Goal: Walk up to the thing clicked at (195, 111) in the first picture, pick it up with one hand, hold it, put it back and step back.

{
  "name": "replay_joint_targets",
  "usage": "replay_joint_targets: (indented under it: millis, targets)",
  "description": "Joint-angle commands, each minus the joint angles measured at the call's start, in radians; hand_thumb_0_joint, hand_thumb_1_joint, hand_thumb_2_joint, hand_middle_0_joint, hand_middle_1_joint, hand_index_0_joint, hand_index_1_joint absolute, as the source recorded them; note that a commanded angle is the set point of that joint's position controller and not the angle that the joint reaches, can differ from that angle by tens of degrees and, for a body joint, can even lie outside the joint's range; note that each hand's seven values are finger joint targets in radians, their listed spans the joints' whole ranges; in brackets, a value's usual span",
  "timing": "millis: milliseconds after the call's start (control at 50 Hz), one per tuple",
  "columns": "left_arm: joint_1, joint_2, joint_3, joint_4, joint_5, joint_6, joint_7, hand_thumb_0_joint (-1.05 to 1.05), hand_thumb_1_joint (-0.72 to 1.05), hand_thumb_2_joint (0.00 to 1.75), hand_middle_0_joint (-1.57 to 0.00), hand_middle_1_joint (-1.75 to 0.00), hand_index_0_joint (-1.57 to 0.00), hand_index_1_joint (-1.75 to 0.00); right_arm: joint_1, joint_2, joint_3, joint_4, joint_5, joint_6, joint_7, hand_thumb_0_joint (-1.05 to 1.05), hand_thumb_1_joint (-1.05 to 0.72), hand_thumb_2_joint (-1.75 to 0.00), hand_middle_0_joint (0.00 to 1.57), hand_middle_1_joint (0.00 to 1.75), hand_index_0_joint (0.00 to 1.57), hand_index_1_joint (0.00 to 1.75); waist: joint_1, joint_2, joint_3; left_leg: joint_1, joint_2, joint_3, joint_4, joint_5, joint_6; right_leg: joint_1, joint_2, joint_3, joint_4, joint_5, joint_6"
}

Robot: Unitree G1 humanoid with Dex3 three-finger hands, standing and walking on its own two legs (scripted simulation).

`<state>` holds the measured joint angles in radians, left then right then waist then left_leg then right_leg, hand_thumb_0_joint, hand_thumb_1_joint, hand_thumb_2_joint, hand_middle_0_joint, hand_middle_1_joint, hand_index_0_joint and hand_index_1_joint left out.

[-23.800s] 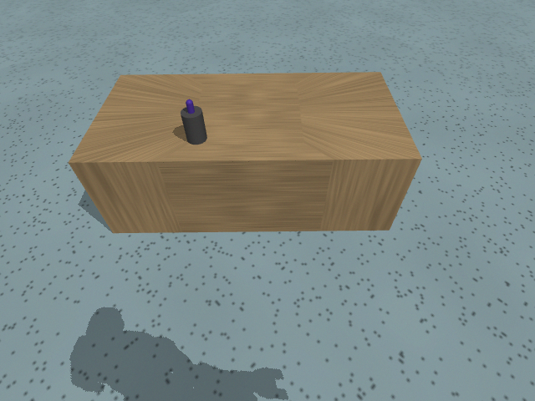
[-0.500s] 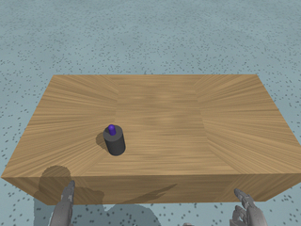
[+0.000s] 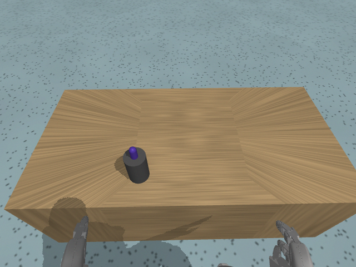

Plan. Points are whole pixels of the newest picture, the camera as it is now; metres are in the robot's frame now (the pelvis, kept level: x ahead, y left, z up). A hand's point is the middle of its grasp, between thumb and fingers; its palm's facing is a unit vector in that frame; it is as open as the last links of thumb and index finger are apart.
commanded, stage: stand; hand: left
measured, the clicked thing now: (136, 162) +0.49 +0.17 -0.19
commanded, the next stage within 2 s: none
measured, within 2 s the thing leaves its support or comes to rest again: neither
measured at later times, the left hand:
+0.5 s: hand out of the picture +0.07 +0.25 -0.12, palm faces +0.00 -0.93 -0.36, open 8.6 cm
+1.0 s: hand out of the picture +0.05 +0.24 -0.10, palm faces +0.02 -0.94 -0.35, open 7.4 cm
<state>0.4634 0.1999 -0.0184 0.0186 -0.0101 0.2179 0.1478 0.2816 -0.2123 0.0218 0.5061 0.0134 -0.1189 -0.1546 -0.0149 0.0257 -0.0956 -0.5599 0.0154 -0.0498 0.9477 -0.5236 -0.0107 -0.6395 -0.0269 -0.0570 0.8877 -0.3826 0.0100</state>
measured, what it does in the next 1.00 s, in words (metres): rises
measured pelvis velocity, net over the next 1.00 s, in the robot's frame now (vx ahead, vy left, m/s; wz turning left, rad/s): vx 0.00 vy -0.01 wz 0.02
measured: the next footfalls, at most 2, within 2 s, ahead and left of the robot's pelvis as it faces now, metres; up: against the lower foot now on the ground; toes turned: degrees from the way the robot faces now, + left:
none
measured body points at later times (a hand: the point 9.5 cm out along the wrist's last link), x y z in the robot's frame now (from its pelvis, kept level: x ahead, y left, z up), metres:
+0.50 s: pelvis +0.00 +0.00 +0.03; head +0.02 +0.00 +0.48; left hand +0.07 +0.30 -0.09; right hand +0.08 -0.29 -0.10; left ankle -0.03 +0.12 -0.69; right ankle +0.04 -0.13 -0.69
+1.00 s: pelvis +0.00 -0.01 +0.05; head +0.00 -0.02 +0.50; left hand +0.05 +0.28 -0.08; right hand +0.06 -0.30 -0.09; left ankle -0.03 +0.12 -0.69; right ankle +0.04 -0.13 -0.69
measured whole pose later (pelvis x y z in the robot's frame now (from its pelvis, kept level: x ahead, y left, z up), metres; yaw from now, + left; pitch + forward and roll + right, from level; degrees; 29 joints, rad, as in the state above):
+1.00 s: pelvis +0.00 -0.01 +0.05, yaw +1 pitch -3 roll +0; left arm 0.13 0.31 0.00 1.15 0.02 -0.02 0.01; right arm 0.18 -0.33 -0.02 1.12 -0.03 0.00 0.00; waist 0.01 0.02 0.05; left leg -0.08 0.00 -0.05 0.39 -0.25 -0.02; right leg -0.18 -0.04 -0.07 0.40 -0.16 0.00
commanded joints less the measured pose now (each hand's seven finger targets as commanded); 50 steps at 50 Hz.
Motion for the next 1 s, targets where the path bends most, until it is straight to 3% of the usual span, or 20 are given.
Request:
replay_joint_targets:
  millis: [0,20,40,60,100,140,200,260,360,420,480,520,600,700,740,800,880,980]
  targets:
    - [-0.033,0.108,0.063,-0.193,0.009,-0.042,0.007,0.0,-0.49,0.12,-0.13,-0.13,-0.13,-0.13,-0.06,-0.107,-0.044,-0.149,-0.001,-0.064,-0.021,0.0,-0.9,-0.9,0.2,0.3,0.2,0.3,-0.006,-0.017,-0.092,-0.036,-0.029,0.044,-0.163,0.192,0.022,0.177,0.017,-0.006,-0.153,0.119,-0.013]
    - [-0.173,0.251,0.11,0.158,0.106,-0.139,-0.049,0.0,-0.41,0.2,-0.2,-0.21,-0.2,-0.21,-0.084,-0.26,-0.091,0.064,-0.118,0.003,0.039,0.0,-0.9,-0.9,0.2,0.3,0.2,0.3,0.026,-0.041,0.02,0.054,0.03,-0.044,-0.195,0.374,0.047,0.249,-0.04,0.071,-0.119,0.189,-0.089]
    - [-0.134,0.25,0.115,0.248,0.115,-0.177,-0.076,0.0,-0.33,0.28,-0.2,-0.29,-0.2,-0.29,-0.056,-0.27,-0.102,0.099,-0.127,0.032,0.062,0.0,-0.9,-0.9,0.2,0.3,0.2,0.3,0.034,-0.044,-0.038,0.097,0.038,-0.038,-0.177,0.421,0.073,0.265,-0.052,0.083,-0.106,0.225,-0.106]
    - [-0.132,0.247,0.11,0.29,0.113,-0.202,-0.088,0.0,-0.25,0.36,-0.2,-0.3,-0.2,-0.3,-0.064,-0.257,-0.1,0.106,-0.12,0.047,0.075,0.0,-0.9,-0.9,0.2,0.3,0.2,0.3,0.032,-0.046,-0.051,0.097,0.033,-0.039,-0.171,0.426,0.081,0.286,-0.055,0.098,-0.117,0.234,-0.118]
    - [-0.164,0.247,0.096,0.349,0.088,-0.229,-0.112,0.0,-0.09,0.52,-0.2,-0.3,-0.2,-0.3,-0.089,-0.251,-0.097,0.11,-0.095,0.054,0.097,0.0,-0.9,-0.9,0.2,0.3,0.2,0.3,0.035,-0.017,-0.024,0.12,0.032,-0.059,-0.236,0.336,0.094,0.267,-0.053,0.1,-0.136,0.173,-0.107]
    - [-0.194,0.255,0.092,0.419,0.072,-0.245,-0.126,0.0,0.07,0.68,-0.2,-0.3,-0.2,-0.3,-0.099,-0.257,-0.101,0.129,-0.069,0.055,0.119,0.0,-0.9,-0.9,0.2,0.3,0.2,0.3,0.04,-0.011,-0.016,0.128,0.031,-0.071,-0.268,0.262,0.084,0.279,-0.057,0.103,-0.167,0.134,-0.097]
    - [-0.225,0.266,0.091,0.523,0.062,-0.253,-0.131,0.0,0.31,0.9,-0.2,-0.3,-0.2,-0.3,-0.117,-0.258,-0.105,0.174,-0.066,0.06,0.131,0.0,-0.9,-0.9,0.2,0.3,0.2,0.3,0.04,0.002,0.005,0.152,0.039,-0.09,-0.311,0.224,0.08,0.282,-0.054,0.104,-0.198,0.141,-0.083]
    - [-0.256,0.278,0.092,0.609,0.059,-0.264,-0.128,0.0,0.55,0.9,-0.2,-0.3,-0.2,-0.3,-0.117,-0.264,-0.106,0.22,-0.065,0.066,0.135,0.0,-0.9,-0.9,0.2,0.3,0.2,0.3,0.034,0.002,0.021,0.16,0.041,-0.092,-0.334,0.283,0.073,0.344,-0.062,0.106,-0.221,0.217,-0.075]
    - [-0.281,0.302,0.091,0.727,0.051,-0.263,-0.121,0.0,0.9,0.9,-0.2,-0.3,-0.2,-0.3,-0.091,-0.274,-0.103,0.3,-0.058,0.08,0.132,0.0,-0.9,-0.9,0.2,0.3,0.2,0.3,0.018,-0.01,0.075,0.226,0.046,-0.097,-0.393,0.309,0.069,0.34,-0.081,0.125,-0.302,0.21,-0.075]
    - [-0.275,0.295,0.085,0.796,0.042,-0.255,-0.12,0.0,0.9,0.9,-0.2,-0.3,-0.2,-0.3,-0.106,-0.29,-0.103,0.342,-0.055,0.083,0.13,0.0,-0.9,-0.9,0.2,0.3,0.2,0.3,0.03,0.018,0.08,0.233,0.068,-0.122,-0.464,0.307,0.066,0.396,-0.07,0.097,-0.324,0.21,-0.063]
    - [-0.275,0.3,0.082,0.858,0.035,-0.252,-0.118,0.0,0.9,0.9,-0.2,-0.3,-0.2,-0.3,-0.093,-0.294,-0.094,0.387,-0.051,0.08,0.126,0.0,-0.9,-0.9,0.2,0.3,0.2,0.3,0.028,0.019,0.061,0.273,0.081,-0.125,-0.513,0.408,0.049,0.465,-0.075,0.091,-0.342,0.291,-0.058]
    - [-0.27,0.308,0.08,0.897,0.035,-0.254,-0.114,0.0,0.9,0.9,-0.2,-0.3,-0.2,-0.3,-0.107,-0.291,-0.092,0.41,-0.046,0.083,0.125,0.0,-0.9,-0.9,0.2,0.3,0.2,0.3,0.034,-0.023,0.042,0.318,0.068,-0.096,-0.496,0.449,0.045,0.497,-0.095,0.098,-0.382,0.357,-0.061]
    - [-0.291,0.319,0.07,0.959,0.034,-0.259,-0.114,0.0,0.9,0.9,-0.2,-0.3,-0.2,-0.3,-0.091,-0.292,-0.083,0.466,-0.039,0.09,0.124,0.0,-0.9,-0.9,0.2,0.3,0.2,0.3,0.02,-0.052,0.071,0.367,0.057,-0.073,-0.517,0.448,0.035,0.504,-0.115,0.115,-0.449,0.384,-0.061]
    - [-0.331,0.315,0.064,1.009,0.03,-0.254,-0.115,0.0,0.9,0.9,-0.2,-0.3,-0.2,-0.3,-0.12,-0.292,-0.077,0.504,-0.039,0.096,0.128,0.0,-0.9,-0.9,0.2,0.3,0.2,0.3,0.028,-0.035,0.114,0.335,0.066,-0.08,-0.589,0.384,0.034,0.531,-0.105,0.102,-0.503,0.265,-0.041]
    - [-0.341,0.324,0.065,1.027,0.034,-0.252,-0.117,0.0,0.9,0.9,-0.2,-0.3,-0.2,-0.3,-0.126,-0.295,-0.078,0.517,-0.038,0.099,0.131,0.0,-0.9,-0.9,0.2,0.3,0.2,0.3,0.027,-0.055,0.161,0.325,0.06,-0.079,-0.61,0.313,0.033,0.501,-0.103,0.115,-0.549,0.143,-0.037]
    - [-0.351,0.32,0.064,1.048,0.033,-0.251,-0.121,0.0,0.9,0.9,-0.2,-0.3,-0.2,-0.3,-0.124,-0.294,-0.079,0.532,-0.038,0.1,0.135,0.0,-0.9,-0.9,0.2,0.3,0.2,0.3,0.027,-0.037,0.17,0.318,0.062,-0.077,-0.635,0.288,0.034,0.506,-0.102,0.116,-0.566,0.103,-0.034]
    - [-0.36,0.323,0.067,1.069,0.028,-0.255,-0.125,0.0,0.9,0.9,-0.2,-0.3,-0.2,-0.3,-0.137,-0.293,-0.075,0.545,-0.037,0.094,0.136,0.0,-0.9,-0.9,0.2,0.3,0.2,0.3,0.032,-0.013,0.142,0.339,0.073,-0.081,-0.656,0.322,0.032,0.545,-0.105,0.114,-0.561,0.182,-0.032]
    - [-0.38,0.326,0.065,1.088,0.032,-0.252,-0.126,0.0,0.9,0.9,-0.2,-0.3,-0.2,-0.3,-0.146,-0.3,-0.075,0.555,-0.038,0.098,0.135,0.0,-0.9,-0.9,0.2,0.3,0.2,0.3,0.031,-0.028,0.123,0.352,0.075,-0.076,-0.669,0.297,0.033,0.541,-0.104,0.115,-0.581,0.148,-0.03]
